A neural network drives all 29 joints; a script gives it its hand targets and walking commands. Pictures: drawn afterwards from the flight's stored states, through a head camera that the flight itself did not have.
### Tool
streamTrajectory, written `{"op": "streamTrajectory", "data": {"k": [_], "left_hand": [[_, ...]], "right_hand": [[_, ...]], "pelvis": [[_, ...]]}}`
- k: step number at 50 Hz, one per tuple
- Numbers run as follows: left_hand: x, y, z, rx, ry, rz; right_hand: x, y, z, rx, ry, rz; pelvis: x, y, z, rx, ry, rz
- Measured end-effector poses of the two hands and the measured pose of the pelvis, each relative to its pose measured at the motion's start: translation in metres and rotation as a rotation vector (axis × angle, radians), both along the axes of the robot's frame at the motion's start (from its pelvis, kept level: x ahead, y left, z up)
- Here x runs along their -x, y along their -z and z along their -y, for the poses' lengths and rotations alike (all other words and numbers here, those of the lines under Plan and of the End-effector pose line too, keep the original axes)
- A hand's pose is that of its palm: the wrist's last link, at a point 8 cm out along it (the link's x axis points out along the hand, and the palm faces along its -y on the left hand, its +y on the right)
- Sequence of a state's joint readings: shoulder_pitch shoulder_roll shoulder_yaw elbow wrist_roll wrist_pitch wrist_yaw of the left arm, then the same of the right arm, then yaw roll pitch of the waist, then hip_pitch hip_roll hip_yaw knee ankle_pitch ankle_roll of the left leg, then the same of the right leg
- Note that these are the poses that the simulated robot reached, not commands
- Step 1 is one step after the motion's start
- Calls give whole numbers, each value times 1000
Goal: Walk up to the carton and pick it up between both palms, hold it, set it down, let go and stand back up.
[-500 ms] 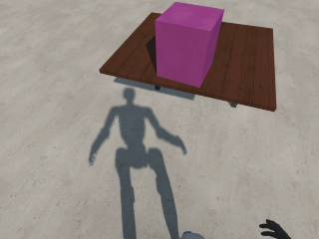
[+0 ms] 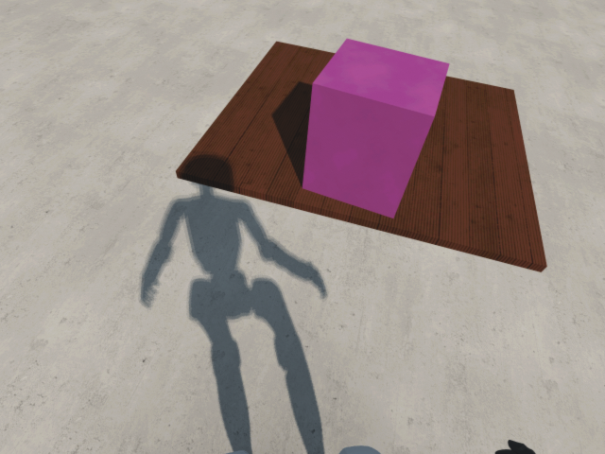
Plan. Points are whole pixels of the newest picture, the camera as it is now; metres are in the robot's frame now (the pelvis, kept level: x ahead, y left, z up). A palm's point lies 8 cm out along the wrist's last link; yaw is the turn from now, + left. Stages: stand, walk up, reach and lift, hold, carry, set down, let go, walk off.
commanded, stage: walk up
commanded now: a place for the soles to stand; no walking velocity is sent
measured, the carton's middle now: (370, 130) +0.72 -0.13 +0.02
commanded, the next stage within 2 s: none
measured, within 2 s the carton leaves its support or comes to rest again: neither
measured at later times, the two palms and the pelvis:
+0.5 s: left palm (101, 408) +0.20 +0.28 -0.10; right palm (534, 401) +0.23 -0.36 -0.11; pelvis +0.14 -0.05 -0.01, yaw -2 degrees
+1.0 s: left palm (107, 341) +0.30 +0.30 -0.10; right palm (505, 384) +0.25 -0.32 -0.11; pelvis +0.18 -0.01 -0.02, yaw -6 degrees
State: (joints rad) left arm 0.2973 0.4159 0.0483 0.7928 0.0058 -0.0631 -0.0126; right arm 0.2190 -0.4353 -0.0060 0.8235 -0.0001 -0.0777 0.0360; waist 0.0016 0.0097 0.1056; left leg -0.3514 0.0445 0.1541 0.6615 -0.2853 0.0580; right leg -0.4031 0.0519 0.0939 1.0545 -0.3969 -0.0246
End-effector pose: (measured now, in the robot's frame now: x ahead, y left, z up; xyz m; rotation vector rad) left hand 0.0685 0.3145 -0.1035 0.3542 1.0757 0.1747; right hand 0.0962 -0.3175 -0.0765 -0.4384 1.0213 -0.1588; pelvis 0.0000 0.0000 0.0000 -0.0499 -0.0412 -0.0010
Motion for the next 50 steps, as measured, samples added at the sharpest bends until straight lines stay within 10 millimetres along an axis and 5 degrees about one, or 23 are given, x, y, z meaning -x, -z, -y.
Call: {"op": "streamTrajectory", "data": {"k": [6,12,24,31,40,50], "left_hand": [[-29,3,-3,40,-4,-19],[-52,4,2,38,-22,-44],[-131,-7,35,-65,11,-65],[-150,-25,49,-143,12,-102],[-188,-29,40,-178,46,-59],[-231,0,11,-102,78,49]], "right_hand": [[-22,-26,2,47,15,-6],[-53,-27,7,43,10,14],[-125,25,42,-59,27,2],[-168,37,49,-118,45,28],[-172,43,41,-112,91,-16],[-157,33,8,-33,113,-29]], "pelvis": [[-34,-11,-5,10,2,23],[-65,-11,1,-5,-1,43],[-139,10,45,-89,31,13],[-168,6,59,-84,63,6],[-183,7,49,-61,90,-14],[-176,18,7,-17,95,5]]}}
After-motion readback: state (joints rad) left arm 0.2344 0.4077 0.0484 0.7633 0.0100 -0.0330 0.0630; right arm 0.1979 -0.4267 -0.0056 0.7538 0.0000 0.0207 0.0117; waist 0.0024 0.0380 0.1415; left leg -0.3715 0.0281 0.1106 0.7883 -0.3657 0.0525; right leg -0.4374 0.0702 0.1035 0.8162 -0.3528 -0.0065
